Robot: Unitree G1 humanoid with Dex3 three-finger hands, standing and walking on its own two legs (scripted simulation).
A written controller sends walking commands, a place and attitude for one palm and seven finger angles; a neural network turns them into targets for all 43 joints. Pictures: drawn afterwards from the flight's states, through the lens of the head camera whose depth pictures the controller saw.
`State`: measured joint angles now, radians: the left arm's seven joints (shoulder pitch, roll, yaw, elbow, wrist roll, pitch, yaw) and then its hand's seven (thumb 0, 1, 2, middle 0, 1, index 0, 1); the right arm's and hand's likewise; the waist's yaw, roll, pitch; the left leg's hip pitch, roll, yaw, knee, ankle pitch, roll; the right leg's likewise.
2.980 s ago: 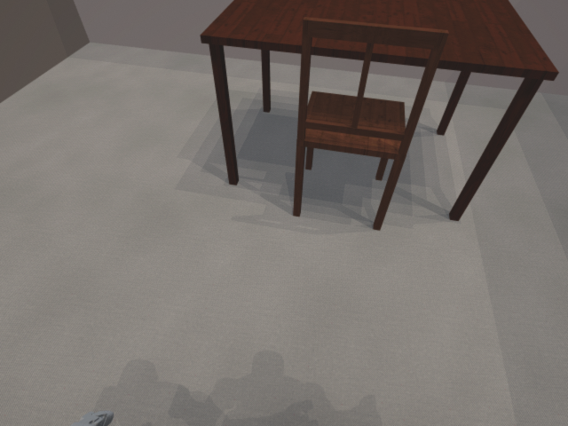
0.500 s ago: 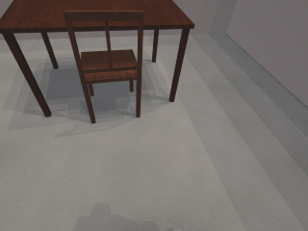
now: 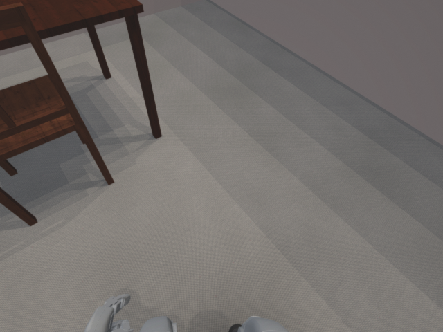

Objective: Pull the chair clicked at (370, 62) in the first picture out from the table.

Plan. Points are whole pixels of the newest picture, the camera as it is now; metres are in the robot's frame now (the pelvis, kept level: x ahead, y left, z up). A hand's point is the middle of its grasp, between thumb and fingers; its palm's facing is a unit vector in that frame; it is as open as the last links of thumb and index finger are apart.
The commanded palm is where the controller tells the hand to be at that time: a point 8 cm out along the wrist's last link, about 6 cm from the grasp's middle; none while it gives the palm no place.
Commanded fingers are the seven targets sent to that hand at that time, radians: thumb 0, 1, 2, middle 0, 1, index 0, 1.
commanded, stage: walk to a spot facing it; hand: left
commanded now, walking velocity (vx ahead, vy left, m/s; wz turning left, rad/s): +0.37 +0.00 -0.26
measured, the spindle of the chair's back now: out of the picture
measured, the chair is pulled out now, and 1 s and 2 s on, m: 0.00 0.00 0.00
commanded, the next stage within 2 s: turn to face it in 0.70 s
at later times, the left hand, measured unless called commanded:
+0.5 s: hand (106, 285) +0.23 +0.24 -0.16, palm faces -0.11 -0.98 -0.14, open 7.4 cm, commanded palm none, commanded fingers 0.00 0.90 0.90 -0.20 -0.30 -0.20 -0.30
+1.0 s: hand (195, 161) +0.57 +0.06 -0.15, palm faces -0.42 -0.88 -0.22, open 7.4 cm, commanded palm none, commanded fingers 0.00 0.90 0.90 -0.20 -0.30 -0.20 -0.30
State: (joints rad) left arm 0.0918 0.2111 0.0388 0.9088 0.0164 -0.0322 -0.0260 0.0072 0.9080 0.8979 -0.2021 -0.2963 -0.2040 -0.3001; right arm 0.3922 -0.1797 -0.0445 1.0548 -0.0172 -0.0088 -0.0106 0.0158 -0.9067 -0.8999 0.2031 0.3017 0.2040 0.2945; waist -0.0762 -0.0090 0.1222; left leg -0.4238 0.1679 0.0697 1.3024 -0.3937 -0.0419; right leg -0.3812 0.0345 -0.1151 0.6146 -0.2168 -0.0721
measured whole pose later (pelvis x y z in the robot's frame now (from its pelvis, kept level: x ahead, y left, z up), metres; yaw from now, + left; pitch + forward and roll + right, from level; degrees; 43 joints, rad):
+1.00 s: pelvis +0.38 -0.05 +0.01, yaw -23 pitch -1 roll -1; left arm 0.10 0.18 0.04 0.99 0.02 -0.05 0.01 0.01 0.91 0.90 -0.20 -0.30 -0.20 -0.30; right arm 0.31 -0.15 -0.05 1.05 -0.01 0.00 -0.03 0.01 -0.91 -0.90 0.20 0.30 0.20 0.29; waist -0.07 0.02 0.08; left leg -0.46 0.15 0.04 1.26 -0.40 -0.04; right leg -0.34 0.01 -0.18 0.58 -0.23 -0.09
